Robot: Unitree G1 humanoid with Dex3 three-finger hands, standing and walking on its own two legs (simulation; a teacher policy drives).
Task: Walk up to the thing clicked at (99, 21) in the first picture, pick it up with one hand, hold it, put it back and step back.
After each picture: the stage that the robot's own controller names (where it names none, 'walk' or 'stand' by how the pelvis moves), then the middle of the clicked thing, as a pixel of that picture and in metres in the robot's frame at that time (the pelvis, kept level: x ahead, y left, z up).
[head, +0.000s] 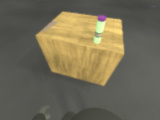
stand; (99, 30) +0.78 -0.04 +0.10
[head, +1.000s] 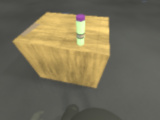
walk; (80, 31) +0.68 +0.15 +0.13
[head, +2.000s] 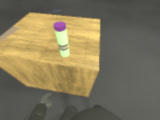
stand; (62, 41) +0.50 +0.22 +0.13
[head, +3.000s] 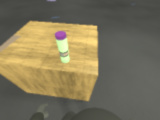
stand; (63, 48) +0.48 +0.22 +0.10
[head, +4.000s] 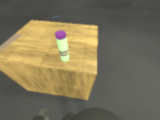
stand; (63, 48) +0.50 +0.23 +0.09
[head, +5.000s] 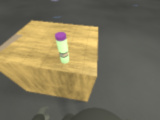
stand; (63, 49) +0.48 +0.23 +0.09
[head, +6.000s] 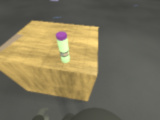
stand; (63, 49) +0.49 +0.23 +0.09
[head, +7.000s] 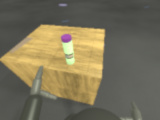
rise first; (68, 51) +0.48 +0.22 +0.10
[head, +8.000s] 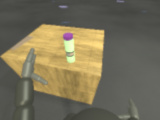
go down; (69, 49) +0.51 +0.20 +0.10
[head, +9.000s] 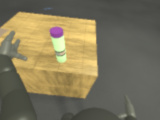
go down; (59, 47) +0.47 +0.21 +0.11
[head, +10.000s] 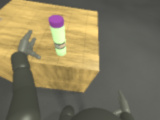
close in; (59, 39) +0.49 +0.20 +0.13
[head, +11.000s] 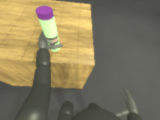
close; (51, 33) +0.50 +0.22 +0.16
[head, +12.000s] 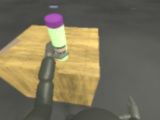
lift; (59, 42) +0.38 +0.19 +0.27
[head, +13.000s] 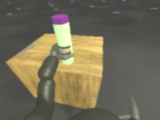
lift; (64, 42) +0.34 +0.17 +0.31
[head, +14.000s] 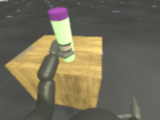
hold; (64, 39) +0.32 +0.15 +0.34
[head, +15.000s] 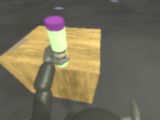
hold; (59, 46) +0.32 +0.18 +0.28
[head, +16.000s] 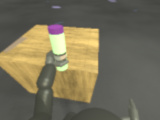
crouch; (59, 50) +0.35 +0.20 +0.23
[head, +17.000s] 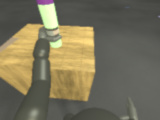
crouch; (51, 25) +0.46 +0.23 +0.31
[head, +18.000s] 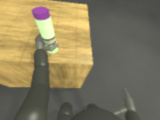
lower; (47, 34) +0.50 +0.23 +0.15
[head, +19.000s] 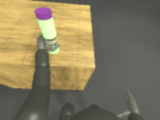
lower; (49, 34) +0.50 +0.22 +0.16
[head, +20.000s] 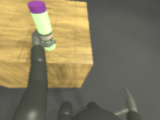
lower; (44, 30) +0.52 +0.23 +0.16
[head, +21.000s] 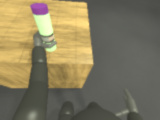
lower; (46, 31) +0.52 +0.23 +0.16
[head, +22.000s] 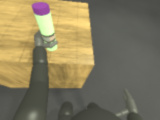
loosen; (47, 31) +0.52 +0.23 +0.16
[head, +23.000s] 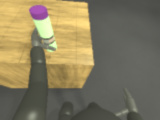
withdraw; (46, 33) +0.50 +0.23 +0.16
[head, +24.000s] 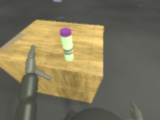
sink last; (67, 46) +0.49 +0.21 +0.13
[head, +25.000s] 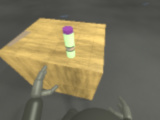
stand; (69, 43) +0.52 +0.22 +0.12
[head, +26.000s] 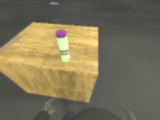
stand; (63, 47) +0.50 +0.23 +0.11
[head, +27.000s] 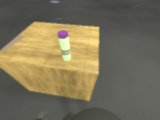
stand; (65, 47) +0.52 +0.23 +0.09
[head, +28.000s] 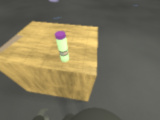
stand; (62, 48) +0.50 +0.24 +0.09
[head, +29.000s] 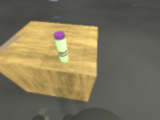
stand; (62, 48) +0.49 +0.24 +0.09
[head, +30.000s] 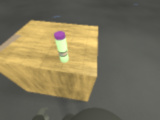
stand; (62, 48) +0.49 +0.24 +0.09
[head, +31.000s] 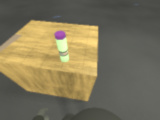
walk; (62, 48) +0.49 +0.24 +0.09
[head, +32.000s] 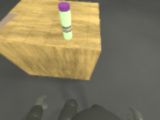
walk; (66, 23) +0.64 +0.23 +0.12
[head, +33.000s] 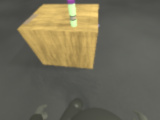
walk; (72, 14) +0.96 +0.29 +0.11
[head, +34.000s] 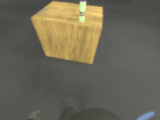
walk; (82, 10) +1.17 +0.18 +0.11
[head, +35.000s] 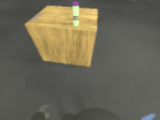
stand; (75, 14) +1.11 +0.24 +0.09
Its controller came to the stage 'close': yes
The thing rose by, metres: 0.23
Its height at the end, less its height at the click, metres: +0.00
